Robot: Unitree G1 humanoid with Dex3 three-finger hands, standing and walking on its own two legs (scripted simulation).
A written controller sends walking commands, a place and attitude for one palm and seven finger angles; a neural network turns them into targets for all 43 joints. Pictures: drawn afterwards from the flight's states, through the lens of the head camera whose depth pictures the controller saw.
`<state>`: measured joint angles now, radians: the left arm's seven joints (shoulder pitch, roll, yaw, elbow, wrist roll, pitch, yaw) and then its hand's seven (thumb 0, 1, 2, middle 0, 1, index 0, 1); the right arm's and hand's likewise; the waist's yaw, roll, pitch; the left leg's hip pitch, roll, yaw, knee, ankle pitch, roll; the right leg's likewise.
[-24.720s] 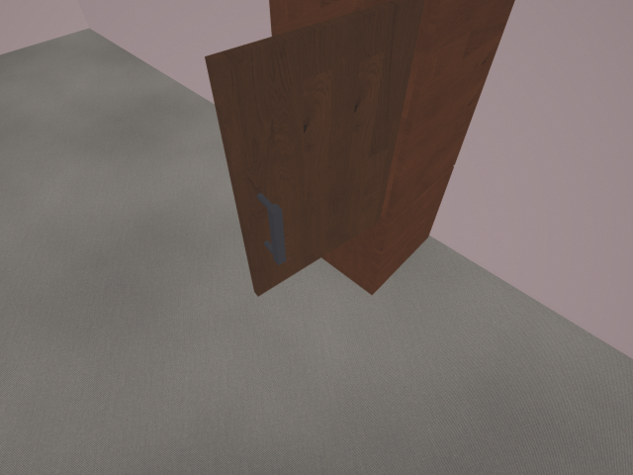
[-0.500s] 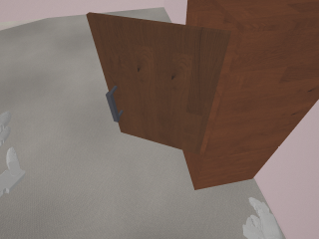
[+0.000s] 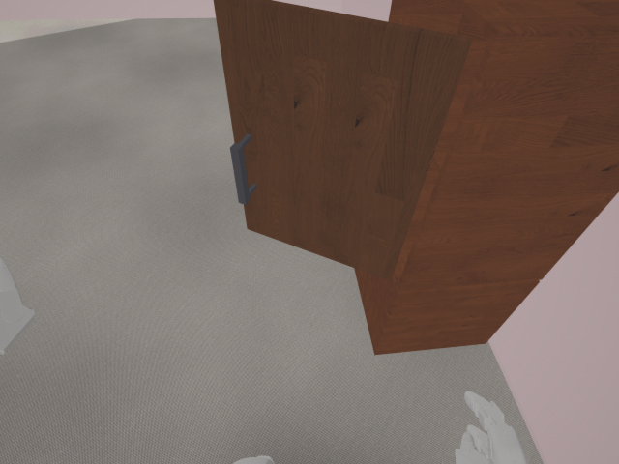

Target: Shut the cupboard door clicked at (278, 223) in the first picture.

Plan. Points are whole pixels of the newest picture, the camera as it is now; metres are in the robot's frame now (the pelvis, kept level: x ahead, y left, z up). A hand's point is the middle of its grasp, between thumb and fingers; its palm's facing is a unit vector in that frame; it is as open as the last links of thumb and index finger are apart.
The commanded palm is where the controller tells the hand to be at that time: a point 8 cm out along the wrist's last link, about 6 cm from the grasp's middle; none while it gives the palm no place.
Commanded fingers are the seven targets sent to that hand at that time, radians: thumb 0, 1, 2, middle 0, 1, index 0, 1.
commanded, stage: step back with the hand held close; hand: left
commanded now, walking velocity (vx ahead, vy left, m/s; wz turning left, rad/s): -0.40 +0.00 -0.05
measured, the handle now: (245, 170) +0.71 +0.20 -0.07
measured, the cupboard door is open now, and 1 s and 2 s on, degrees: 60 60 60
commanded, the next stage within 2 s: stop stepping back and stand still in 0.68 s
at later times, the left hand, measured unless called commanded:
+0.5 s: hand (1, 389) +0.14 +0.25 +0.18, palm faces +0.38 -0.81 -0.45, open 7.4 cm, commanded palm +0.07 +0.30 +0.20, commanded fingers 0.00 0.90 0.90 -0.20 -0.30 -0.20 -0.30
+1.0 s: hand out of the picture -0.02 +0.24 +0.19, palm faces +0.33 -0.83 -0.45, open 7.4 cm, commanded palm -0.06 +0.28 +0.20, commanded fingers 0.00 0.90 0.90 -0.20 -0.30 -0.20 -0.30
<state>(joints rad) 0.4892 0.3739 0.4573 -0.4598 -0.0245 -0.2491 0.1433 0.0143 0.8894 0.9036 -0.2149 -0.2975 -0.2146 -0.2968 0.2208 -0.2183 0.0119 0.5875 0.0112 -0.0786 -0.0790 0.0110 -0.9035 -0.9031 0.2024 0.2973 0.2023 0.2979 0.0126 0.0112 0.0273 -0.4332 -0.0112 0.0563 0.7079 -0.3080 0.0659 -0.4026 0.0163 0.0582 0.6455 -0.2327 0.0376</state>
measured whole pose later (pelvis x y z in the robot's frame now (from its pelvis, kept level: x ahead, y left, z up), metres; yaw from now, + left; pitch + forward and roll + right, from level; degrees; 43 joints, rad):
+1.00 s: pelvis -0.23 +0.00 +0.02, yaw -7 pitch +3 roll +0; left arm 0.62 0.46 0.42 -0.56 -0.06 -0.17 0.17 0.01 0.89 0.90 -0.22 -0.30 -0.22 -0.30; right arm 0.28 -0.20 0.02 0.65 0.00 -0.06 -0.06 0.01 -0.90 -0.90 0.20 0.30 0.20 0.30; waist 0.01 -0.05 -0.10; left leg -0.51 0.00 0.02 0.81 -0.32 -0.02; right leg -0.18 0.01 0.01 0.47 -0.34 -0.01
